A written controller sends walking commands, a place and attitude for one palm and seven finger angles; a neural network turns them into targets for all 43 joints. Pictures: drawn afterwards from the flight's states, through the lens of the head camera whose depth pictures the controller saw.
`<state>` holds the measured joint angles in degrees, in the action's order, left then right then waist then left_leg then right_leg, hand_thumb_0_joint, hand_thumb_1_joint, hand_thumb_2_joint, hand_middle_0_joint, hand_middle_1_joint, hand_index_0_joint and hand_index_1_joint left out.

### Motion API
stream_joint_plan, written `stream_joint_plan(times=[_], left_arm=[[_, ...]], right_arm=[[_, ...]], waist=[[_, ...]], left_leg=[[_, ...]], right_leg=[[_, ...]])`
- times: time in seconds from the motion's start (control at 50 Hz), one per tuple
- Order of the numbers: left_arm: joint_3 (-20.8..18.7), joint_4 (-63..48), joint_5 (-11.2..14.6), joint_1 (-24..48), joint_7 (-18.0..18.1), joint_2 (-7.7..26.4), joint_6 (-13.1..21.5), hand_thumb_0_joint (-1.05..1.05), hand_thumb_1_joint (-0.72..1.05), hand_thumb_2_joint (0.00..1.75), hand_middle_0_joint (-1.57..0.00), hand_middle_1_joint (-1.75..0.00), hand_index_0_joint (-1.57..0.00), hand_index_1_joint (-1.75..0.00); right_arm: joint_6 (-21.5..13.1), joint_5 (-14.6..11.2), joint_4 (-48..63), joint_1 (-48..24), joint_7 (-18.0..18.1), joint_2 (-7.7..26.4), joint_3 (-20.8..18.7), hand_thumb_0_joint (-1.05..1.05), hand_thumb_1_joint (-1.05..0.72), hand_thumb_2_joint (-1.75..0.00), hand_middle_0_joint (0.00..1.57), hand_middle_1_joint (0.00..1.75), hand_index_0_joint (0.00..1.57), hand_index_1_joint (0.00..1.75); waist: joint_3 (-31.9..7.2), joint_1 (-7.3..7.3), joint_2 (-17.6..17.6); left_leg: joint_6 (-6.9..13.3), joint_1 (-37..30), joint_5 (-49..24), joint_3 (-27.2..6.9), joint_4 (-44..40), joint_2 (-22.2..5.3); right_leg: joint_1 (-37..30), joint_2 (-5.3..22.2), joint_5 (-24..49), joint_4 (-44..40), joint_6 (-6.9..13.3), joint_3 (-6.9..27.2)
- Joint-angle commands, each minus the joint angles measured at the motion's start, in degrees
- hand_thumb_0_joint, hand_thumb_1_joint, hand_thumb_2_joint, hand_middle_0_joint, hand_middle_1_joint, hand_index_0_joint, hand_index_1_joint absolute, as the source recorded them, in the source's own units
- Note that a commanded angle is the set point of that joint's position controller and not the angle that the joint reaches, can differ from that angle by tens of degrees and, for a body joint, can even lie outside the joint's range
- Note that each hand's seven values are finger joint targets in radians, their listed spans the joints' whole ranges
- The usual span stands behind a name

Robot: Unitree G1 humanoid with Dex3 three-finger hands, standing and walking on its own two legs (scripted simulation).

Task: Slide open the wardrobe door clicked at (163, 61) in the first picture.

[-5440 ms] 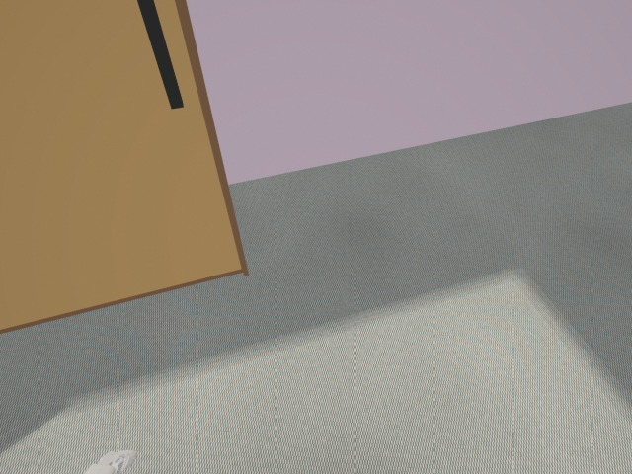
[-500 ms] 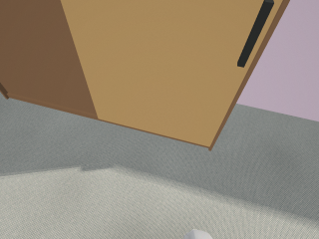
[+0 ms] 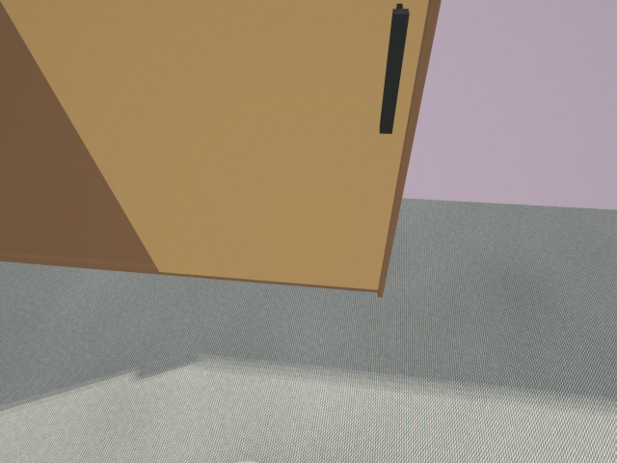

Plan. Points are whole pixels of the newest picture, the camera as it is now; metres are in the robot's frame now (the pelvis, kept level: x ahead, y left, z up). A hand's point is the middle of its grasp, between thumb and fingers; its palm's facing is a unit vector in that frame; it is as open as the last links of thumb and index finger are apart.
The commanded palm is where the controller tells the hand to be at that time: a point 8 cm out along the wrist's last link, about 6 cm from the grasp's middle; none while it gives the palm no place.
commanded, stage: take the last steps up to it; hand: right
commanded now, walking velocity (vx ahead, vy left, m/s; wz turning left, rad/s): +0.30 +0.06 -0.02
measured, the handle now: (392, 72) +0.81 -0.13 +0.12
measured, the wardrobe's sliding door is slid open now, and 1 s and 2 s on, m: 0.00 0.00 0.00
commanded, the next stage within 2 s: come to a stop and stand still in 0.82 s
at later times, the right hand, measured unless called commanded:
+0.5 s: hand out of the picture +0.10 -0.12 -0.18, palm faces +0.09 +0.98 -0.18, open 7.3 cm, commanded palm none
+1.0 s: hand (431, 352) +0.35 -0.19 -0.18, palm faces +0.06 +0.98 -0.18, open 7.4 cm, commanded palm none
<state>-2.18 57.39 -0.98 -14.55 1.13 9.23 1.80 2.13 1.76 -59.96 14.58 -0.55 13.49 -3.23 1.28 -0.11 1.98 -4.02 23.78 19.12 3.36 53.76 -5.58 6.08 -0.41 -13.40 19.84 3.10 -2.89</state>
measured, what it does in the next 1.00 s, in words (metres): walks ahead: left foot, then right foot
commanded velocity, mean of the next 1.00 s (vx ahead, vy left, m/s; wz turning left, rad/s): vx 0.20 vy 0.03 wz -0.02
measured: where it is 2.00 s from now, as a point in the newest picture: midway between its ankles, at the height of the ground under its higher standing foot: outside the picture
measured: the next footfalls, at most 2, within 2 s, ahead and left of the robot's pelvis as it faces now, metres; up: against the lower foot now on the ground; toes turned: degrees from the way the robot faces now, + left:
left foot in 0.20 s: +0.11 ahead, +0.15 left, +0.00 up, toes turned +6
right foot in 0.66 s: +0.33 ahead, -0.09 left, +0.00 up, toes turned -11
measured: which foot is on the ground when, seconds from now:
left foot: up 0.00-0.18, down 0.20-0.66, up 0.68-1.00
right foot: down 0.00-0.22, up 0.24-0.64, down 0.66-1.00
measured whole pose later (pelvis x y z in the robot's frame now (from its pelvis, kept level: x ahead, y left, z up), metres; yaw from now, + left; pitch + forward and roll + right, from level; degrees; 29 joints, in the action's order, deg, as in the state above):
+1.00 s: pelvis +0.29 -0.01 +0.00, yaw -1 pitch -1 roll +0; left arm -2.7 60.9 -1.1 -14.8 1.5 8.7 3.0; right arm 0.1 1.6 -60.0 12.0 0.8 10.1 -3.5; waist 1.7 0.3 1.7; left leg -2.2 26.4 14.1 3.8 47.4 -6.4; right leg 8.7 0.8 -12.5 22.2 3.4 -10.7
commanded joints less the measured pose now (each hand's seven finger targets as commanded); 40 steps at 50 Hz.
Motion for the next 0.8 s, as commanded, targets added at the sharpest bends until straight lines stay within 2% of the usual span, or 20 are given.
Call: stream_joint_plan(times=[0.0, 0.1, 0.14, 0.16, 0.18, 0.2, 0.22, 0.24, 0.28, 0.34, 0.4, 0.54, 0.56, 0.6, 0.62, 0.64, 0.66, 0.7, 0.74, 0.78], left_arm=[[-2.11, 0.36, -0.65, -6.70, 0.50, 9.71, 0.37, 0.00, 0.90, 0.90, -0.20, -0.30, -0.20, -0.30], [-2.08, 2.44, -1.00, -7.35, 0.46, 9.65, 0.35, 0.00, 0.90, 0.90, -0.20, -0.30, -0.20, -0.30], [-1.69, 3.18, -0.78, -6.98, 0.42, 8.72, 0.33, 0.00, 0.90, 0.90, -0.20, -0.30, -0.20, -0.30], [-1.35, 3.38, -0.48, -7.25, 0.27, 7.17, 0.64, 0.00, 0.90, 0.90, -0.20, -0.30, -0.20, -0.30], [-0.65, 2.63, 0.07, -7.76, -0.09, 3.88, 1.12, 0.00, 0.90, 0.90, -0.20, -0.30, -0.20, -0.30], [-0.42, -0.16, -0.07, -4.33, -0.38, 4.28, 0.95, 0.00, 0.90, 0.90, -0.20, -0.30, -0.20, -0.30], [-1.21, -0.11, -0.37, -2.24, -0.66, 6.46, 0.43, 0.00, 0.90, 0.90, -0.20, -0.30, -0.20, -0.30], [-1.77, -0.02, -0.39, -0.40, -1.00, 6.16, 0.19, 0.00, 0.90, 0.90, -0.20, -0.30, -0.20, -0.30], [-1.83, 1.81, -0.73, -2.35, -1.52, 3.87, -0.41, 0.00, 0.90, 0.90, -0.20, -0.30, -0.20, -0.30], [-1.85, 3.12, -0.91, -5.27, -1.83, 1.64, -1.07, 0.00, 0.90, 0.90, -0.20, -0.30, -0.20, -0.30], [-1.69, 1.42, -0.68, -1.52, -2.22, 1.66, -1.05, 0.00, 0.90, 0.90, -0.20, -0.30, -0.20, -0.30], [-1.02, -2.04, -0.21, 8.55, -3.08, 0.98, 0.28, 0.00, 0.90, 0.90, -0.20, -0.30, -0.20, -0.30], [-1.00, -1.99, -0.17, 7.81, -2.86, 1.45, 0.56, 0.00, 0.90, 0.90, -0.20, -0.30, -0.20, -0.30], [-1.56, 1.13, -0.57, -1.98, -1.90, 3.67, 1.14, 0.00, 0.90, 0.90, -0.20, -0.30, -0.20, -0.30], [-2.39, 3.27, -1.02, -10.07, -1.14, 7.80, 1.56, 0.00, 0.90, 0.90, -0.20, -0.30, -0.20, -0.30], [-3.86, 4.04, -1.22, -15.17, -0.52, 14.59, 1.57, 0.00, 0.90, 0.90, -0.20, -0.30, -0.20, -0.30], [-3.67, 4.42, -0.42, -15.30, -0.02, 14.83, 1.06, 0.00, 0.90, 0.90, -0.20, -0.30, -0.20, -0.30], [-2.67, 1.87, -0.21, -6.24, 0.21, 10.05, 1.31, 0.00, 0.90, 0.90, -0.20, -0.30, -0.20, -0.30], [-1.29, 1.31, -0.20, -1.96, 0.30, 5.56, 2.19, 0.00, 0.90, 0.90, -0.20, -0.30, -0.20, -0.30], [-0.87, 1.15, -0.08, -0.50, 0.29, 4.83, 2.35, 0.00, 0.90, 0.90, -0.20, -0.30, -0.20, -0.30]], right_arm=[[-2.05, -0.10, 5.30, -6.35, -0.56, 1.34, 0.11, 0.00, -0.90, -0.90, 0.20, 0.30, 0.20, 0.30], [-2.96, -0.35, 4.90, -6.29, -0.72, 0.00, -0.10, 0.00, -0.90, -0.90, 0.20, 0.30, 0.20, 0.30], [-3.59, -0.36, 2.71, -0.83, -0.51, 0.53, -0.51, 0.00, -0.90, -0.90, 0.20, 0.30, 0.20, 0.30], [-4.18, -0.22, 0.79, 4.01, -0.14, 2.25, -1.01, 0.00, -0.90, -0.90, 0.20, 0.30, 0.20, 0.30], [-4.97, 0.16, -1.26, 10.72, 0.41, 6.62, -1.84, 0.00, -0.90, -0.90, 0.20, 0.30, 0.20, 0.30], [-4.72, -0.44, -1.83, 15.34, 0.80, 10.61, -2.42, 0.00, -0.90, -0.90, 0.20, 0.30, 0.20, 0.30], [-4.98, -0.96, -1.88, 14.39, 1.06, 9.51, -2.33, 0.00, -0.90, -0.90, 0.20, 0.30, 0.20, 0.30], [-4.73, -0.93, -1.30, 10.41, 1.42, 6.42, -1.83, 0.00, -0.90, -0.90, 0.20, 0.30, 0.20, 0.30], [-5.33, -0.77, 0.13, 5.27, 1.60, 1.59, -0.41, 0.00, -0.90, -0.90, 0.20, 0.30, 0.20, 0.30], [-6.49, -0.58, -0.60, 6.71, 1.76, -0.63, 0.36, 0.00, -0.90, -0.90, 0.20, 0.30, 0.20, 0.30], [-7.07, -0.51, -1.69, 8.50, 1.79, 0.12, 0.54, 0.00, -0.90, -0.90, 0.20, 0.30, 0.20, 0.30], [-6.77, -0.15, -4.73, 12.43, 2.08, 1.93, 0.26, 0.00, -0.90, -0.90, 0.20, 0.30, 0.20, 0.30], [-6.60, -0.19, -4.69, 12.33, 2.18, 2.23, 0.05, 0.00, -0.90, -0.90, 0.20, 0.30, 0.20, 0.30], [-6.30, -0.62, -4.69, 10.86, 2.19, 2.50, -0.16, 0.00, -0.90, -0.90, 0.20, 0.30, 0.20, 0.30], [-6.13, -0.99, -4.27, 12.02, 1.93, 0.92, -0.01, 0.00, -0.90, -0.90, 0.20, 0.30, 0.20, 0.30], [-5.85, -1.55, -3.27, 14.52, 1.45, -2.47, 0.50, 0.00, -0.90, -0.90, 0.20, 0.30, 0.20, 0.30], [-5.62, -1.11, -1.89, 12.02, 1.80, -1.34, 0.57, 0.00, -0.90, -0.90, 0.20, 0.30, 0.20, 0.30], [-5.36, -0.80, -1.61, 5.71, 1.19, -1.59, 0.06, 0.00, -0.90, -0.90, 0.20, 0.30, 0.20, 0.30], [-4.49, -0.23, -2.80, 7.40, 0.61, -2.97, 0.12, 0.00, -0.90, -0.90, 0.20, 0.30, 0.20, 0.30], [-3.16, -0.04, -3.42, 10.58, 0.75, -4.55, 0.21, 0.00, -0.90, -0.90, 0.20, 0.30, 0.20, 0.30]], waist=[[4.85, 2.98, -10.15], [4.53, 2.00, -10.49], [2.73, -0.92, -6.59], [0.72, -3.10, -2.05], [-3.04, -5.44, 8.87], [-2.72, -7.21, 14.64], [-0.57, -7.19, 14.51], [3.99, -5.41, 9.57], [6.47, -1.47, 2.24], [4.92, 0.32, 3.20], [5.33, 0.16, 4.74], [6.17, -1.86, 5.35], [5.72, -1.12, 4.85], [0.70, 3.77, 1.89], [-6.02, 6.61, -4.91], [-11.37, 6.73, -20.11], [-12.11, 7.17, -18.69], [-0.97, 4.66, -9.34], [1.87, 1.14, -6.33], [0.98, -0.81, -8.75]], left_leg=[[0.73, 6.45, 0.60, -0.42, -7.59, -0.88], [1.84, -2.38, 0.37, 1.68, -17.97, 1.58], [2.33, -14.25, -5.53, 2.79, -26.98, 3.14], [3.46, -24.05, -5.48, -0.55, -30.73, 0.59], [7.66, -34.61, 1.90, -14.71, -35.79, -11.35], [12.81, -35.17, 6.33, -28.46, -41.78, -19.81], [13.78, -28.19, 15.31, -30.46, -45.61, -19.61], [13.93, -23.03, 19.40, -27.60, -47.13, -18.87], [11.19, -16.12, 7.01, -15.28, -46.35, -13.48], [10.67, -16.11, -8.46, -6.76, -45.15, -9.97], [11.47, -17.64, -18.51, -4.20, -43.94, -9.69], [11.29, -20.26, -26.26, -3.25, -39.75, -9.90], [11.07, -19.75, -28.52, -3.13, -37.54, -10.18], [8.91, -16.81, -35.02, 0.51, -23.91, -6.84], [6.65, -10.40, -27.04, 2.65, -11.07, -3.47], [4.03, 2.94, 5.52, 5.61, 6.52, 3.91], [4.69, 6.02, 15.32, 0.00, 16.26, 4.45], [4.64, 9.63, 6.85, -2.67, 20.03, -0.58], [3.81, 5.16, 2.15, -2.75, 15.18, -2.57], [3.10, 1.52, 0.10, -1.59, 11.01, -2.14]], right_leg=[[-0.54, 16.29, -6.38, -11.19, 6.96, 14.90], [2.69, 15.53, -3.62, -7.71, 6.02, 13.80], [7.54, 12.92, -2.64, -0.84, 3.63, 11.19], [13.31, 9.95, -4.11, 6.49, 1.71, 8.12], [23.48, 3.90, -9.94, 21.71, -1.05, 0.30], [31.91, 1.16, -21.69, 34.38, -1.84, -0.85], [32.86, 3.72, -18.34, 41.43, -1.32, 3.20], [33.90, 5.70, -13.64, 45.27, -1.30, 3.13], [30.32, 7.81, -4.76, 44.92, -2.65, 2.60], [28.50, 7.94, -0.53, 42.17, -4.05, 0.71], [30.00, 8.20, 0.94, 37.27, -4.85, -0.76], [23.29, 5.81, 0.38, 20.20, -3.04, -4.34], [19.73, 5.34, -0.24, 18.03, -2.47, -4.37], [3.99, 2.21, 4.51, 10.30, -1.68, -6.18], [-9.56, 7.96, 9.25, 7.98, 0.19, -0.07], [-19.45, 23.42, 15.68, 4.21, 5.91, 20.20], [-16.47, 27.48, 11.08, -2.23, 8.29, 24.95], [-1.85, 24.65, 4.59, -5.53, 7.84, 19.10], [6.27, 20.78, 7.12, -7.40, 5.20, 10.40], [9.75, 18.15, 7.26, -8.65, 4.56, 5.04]])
